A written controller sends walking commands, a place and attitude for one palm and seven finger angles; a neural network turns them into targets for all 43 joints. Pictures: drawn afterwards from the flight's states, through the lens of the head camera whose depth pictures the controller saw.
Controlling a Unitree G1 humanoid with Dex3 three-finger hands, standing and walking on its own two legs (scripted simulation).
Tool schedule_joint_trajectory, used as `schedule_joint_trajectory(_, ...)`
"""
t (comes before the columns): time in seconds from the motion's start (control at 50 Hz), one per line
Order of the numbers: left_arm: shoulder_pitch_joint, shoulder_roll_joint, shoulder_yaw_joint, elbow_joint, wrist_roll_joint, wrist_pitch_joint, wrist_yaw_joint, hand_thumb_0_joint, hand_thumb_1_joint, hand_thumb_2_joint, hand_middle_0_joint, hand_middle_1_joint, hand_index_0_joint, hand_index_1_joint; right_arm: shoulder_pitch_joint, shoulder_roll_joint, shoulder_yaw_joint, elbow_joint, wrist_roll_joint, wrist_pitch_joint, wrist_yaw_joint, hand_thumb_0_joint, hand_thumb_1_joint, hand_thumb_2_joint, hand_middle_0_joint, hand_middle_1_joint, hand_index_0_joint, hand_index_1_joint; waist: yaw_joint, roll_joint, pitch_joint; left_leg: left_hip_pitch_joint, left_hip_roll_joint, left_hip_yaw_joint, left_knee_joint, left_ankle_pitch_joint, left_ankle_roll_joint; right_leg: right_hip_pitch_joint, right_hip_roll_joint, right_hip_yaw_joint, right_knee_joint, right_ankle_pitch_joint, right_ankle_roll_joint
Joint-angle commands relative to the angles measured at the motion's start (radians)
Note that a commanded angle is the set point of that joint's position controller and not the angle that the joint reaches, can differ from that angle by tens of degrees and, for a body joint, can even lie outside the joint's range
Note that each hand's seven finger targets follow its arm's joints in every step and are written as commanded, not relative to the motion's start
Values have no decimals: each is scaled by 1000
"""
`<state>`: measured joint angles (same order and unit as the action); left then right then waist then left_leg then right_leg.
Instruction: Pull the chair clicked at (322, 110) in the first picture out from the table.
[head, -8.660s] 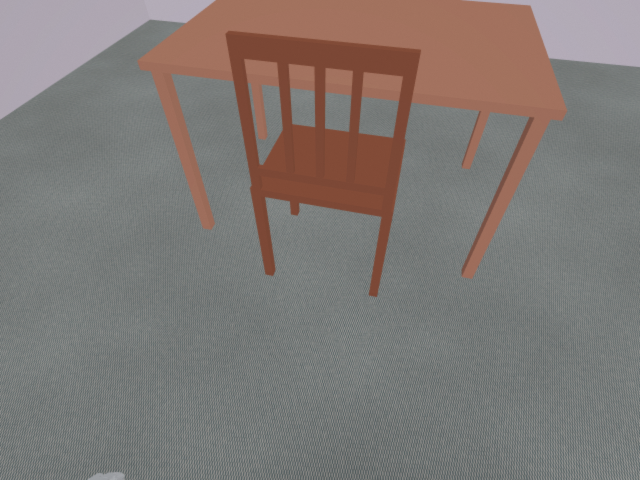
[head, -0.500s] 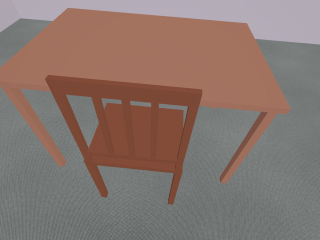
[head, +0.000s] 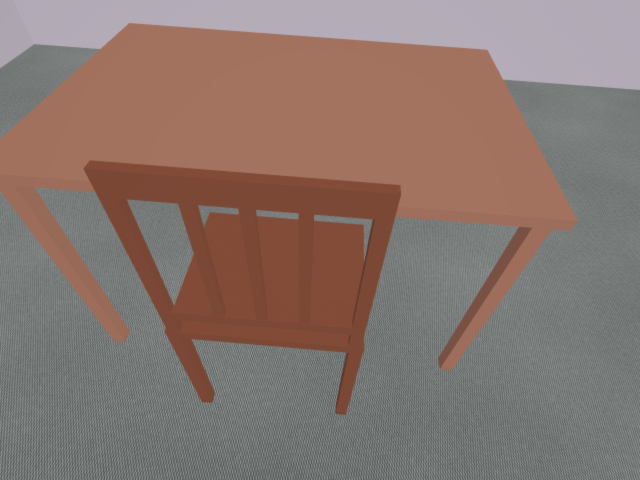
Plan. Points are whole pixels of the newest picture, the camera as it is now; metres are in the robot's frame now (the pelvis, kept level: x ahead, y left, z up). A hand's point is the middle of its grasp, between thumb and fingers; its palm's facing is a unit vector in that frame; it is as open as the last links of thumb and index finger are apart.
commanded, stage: look again from close up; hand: left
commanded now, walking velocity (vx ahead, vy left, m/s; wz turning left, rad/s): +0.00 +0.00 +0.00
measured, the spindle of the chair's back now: (255, 270) +0.46 +0.15 -0.08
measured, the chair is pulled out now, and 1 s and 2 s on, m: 0.00 0.00 0.00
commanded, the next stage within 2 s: raise the hand toward the chair's back in 2.00 s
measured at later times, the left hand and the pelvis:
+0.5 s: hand out of the picture -0.04 +0.15 -0.18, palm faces +0.04 -0.99 -0.17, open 7.4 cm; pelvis +0.00 -0.01 +0.00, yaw +0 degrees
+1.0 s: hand out of the picture -0.05 +0.13 -0.18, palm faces +0.05 -0.99 -0.16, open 7.4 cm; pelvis -0.01 -0.02 +0.00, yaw +1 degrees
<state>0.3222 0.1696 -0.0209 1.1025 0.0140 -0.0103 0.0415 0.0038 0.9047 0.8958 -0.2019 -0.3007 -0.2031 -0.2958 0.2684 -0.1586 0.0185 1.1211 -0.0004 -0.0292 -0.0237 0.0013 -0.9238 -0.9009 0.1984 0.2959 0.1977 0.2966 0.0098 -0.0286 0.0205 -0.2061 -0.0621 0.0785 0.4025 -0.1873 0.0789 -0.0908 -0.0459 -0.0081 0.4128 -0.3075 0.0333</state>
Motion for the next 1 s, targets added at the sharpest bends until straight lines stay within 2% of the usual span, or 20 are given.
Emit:
schedule_joint_trajectory(0.0,98,82,18,-9,1,-6,5,0,900,900,-200,-300,-200,-300,53,-113,-21,-27,-1,-13,-7,0,-900,-900,200,300,200,300,-1,15,28,80,161,-172,-92,152,-23,-98,-59,30,-60,117,-45)
schedule_joint_trajectory(0.02,98,84,18,-10,1,-6,4,0,900,900,-200,-300,-200,-300,48,-109,-20,-26,2,-13,-8,0,-900,-900,200,300,200,300,4,15,45,63,162,-168,-91,151,-19,-96,-62,29,-70,117,-46)
schedule_joint_trajectory(0.1,105,75,17,-6,1,-7,6,0,900,900,-200,-300,-200,-300,60,-106,-21,-20,0,-10,-7,0,-900,-900,200,300,200,300,-2,9,40,75,158,-168,-96,123,-24,-105,-62,31,-68,107,-48)
schedule_joint_trajectory(0.12,105,77,16,-6,1,-6,5,0,900,900,-200,-300,-200,-300,55,-103,-20,-21,2,-8,-7,0,-900,-900,200,300,200,300,3,13,70,53,156,-165,-98,107,-22,-108,-62,30,-79,101,-48)
schedule_joint_trajectory(0.18,112,72,16,-2,1,-6,6,0,900,900,-200,-300,-200,-300,63,-103,-20,-18,0,-7,-6,0,-900,-900,200,300,200,300,-1,22,51,67,155,-170,-103,87,-25,-111,-62,32,-72,90,-49)
schedule_joint_trajectory(0.22,116,74,16,-2,1,-5,5,0,900,900,-200,-300,-200,-300,62,-99,-20,-18,2,-6,-6,0,-900,-900,200,300,200,300,2,17,66,56,155,-169,-107,78,-23,-112,-60,29,-79,87,-49)
schedule_joint_trajectory(0.3,126,65,17,1,1,-8,7,0,900,900,-200,-300,-200,-300,74,-96,-20,-15,1,-9,-8,0,-900,-900,200,300,200,300,-2,9,35,86,155,-167,-93,122,-24,-107,-62,31,-73,112,-50)
schedule_joint_trajectory(0.32,123,66,16,2,1,-8,6,0,900,900,-200,-300,-200,-300,69,-92,-19,-14,3,-8,-9,0,-900,-900,200,300,200,300,1,2,63,67,155,-164,-93,118,-21,-111,-60,33,-82,110,-51)
schedule_joint_trajectory(0.4,132,57,16,6,1,-8,8,0,900,900,-200,-300,-200,-300,76,-91,-19,-14,1,-7,-9,0,-900,-900,200,300,200,300,-1,23,53,79,155,-164,-97,104,-25,-116,-61,32,-78,102,-52)
schedule_joint_trajectory(0.42,132,60,15,7,2,-7,6,0,900,900,-200,-300,-200,-300,71,-88,-18,-14,3,-5,-9,0,-900,-900,200,300,200,300,1,13,77,62,155,-162,-100,91,-24,-121,-59,31,-86,96,-52)
schedule_joint_trajectory(0.48,140,54,16,9,2,-7,7,0,900,900,-200,-300,-200,-300,74,-87,-20,-17,1,-4,-8,0,-900,-900,200,300,200,300,-1,25,72,67,152,-162,-102,71,-27,-126,-61,35,-86,91,-53)
schedule_joint_trajectory(0.5,140,54,15,10,2,-9,7,0,900,900,-200,-300,-200,-300,73,-88,-19,-15,1,-3,-8,0,-900,-900,200,300,200,300,-1,24,68,71,152,-160,-101,68,-28,-126,-62,34,-87,91,-52)
schedule_joint_trajectory(0.52,134,56,15,7,3,-8,6,0,900,900,-200,-300,-200,-300,72,-85,-18,-16,4,-1,-8,0,-900,-900,200,300,200,300,-1,2,95,49,152,-160,-102,56,-27,-129,-56,34,-94,82,-53)
schedule_joint_trajectory(0.6,143,52,14,8,1,-11,7,0,900,900,-200,-300,-200,-300,75,-85,-18,-15,1,-3,-8,0,-900,-900,200,300,200,300,-1,12,60,71,151,-160,-91,83,-27,-124,-62,40,-89,103,-56)
schedule_joint_trajectory(0.64,140,54,14,8,2,-12,7,0,900,900,-200,-300,-200,-300,71,-83,-18,-17,2,-2,-8,0,-900,-900,200,300,200,300,-1,11,76,55,147,-156,-85,87,-30,-121,-62,41,-94,106,-57)
schedule_joint_trajectory(0.68,143,53,14,7,0,-13,7,0,900,900,-200,-300,-200,-300,73,-85,-18,-15,2,-2,-8,0,-900,-900,200,300,200,300,-2,13,57,71,148,-155,-78,103,-30,-118,-63,43,-92,117,-58)
schedule_joint_trajectory(0.72,144,54,14,5,0,-13,7,0,900,900,-200,-300,-200,-300,70,-77,-17,-13,4,-2,-9,0,-900,-900,200,300,200,300,3,7,82,52,149,-154,-79,101,-28,-117,-62,41,-101,118,-58)
schedule_joint_trajectory(0.88,143,52,14,4,0,-14,7,0,900,900,-200,-300,-200,-300,73,-79,-17,-11,2,0,-9,0,-900,-900,200,300,200,300,-1,22,73,57,146,-155,-74,95,-34,-118,-62,46,-99,113,-61)
schedule_joint_trajectory(0.94,142,51,12,5,0,-12,6,0,900,900,-200,-300,-200,-300,71,-79,-17,-11,2,4,-9,0,-900,-900,200,300,200,300,-1,17,104,40,145,-156,-84,52,-36,-137,-59,47,-106,77,-63)
schedule_joint_trajectory(0.98,143,52,14,5,-1,-13,6,0,900,900,-200,-300,-200,-300,76,-80,-18,-12,1,3,-9,0,-900,-900,200,300,200,300,-2,22,70,60,146,-157,-79,73,-35,-124,-59,45,-100,94,-62)
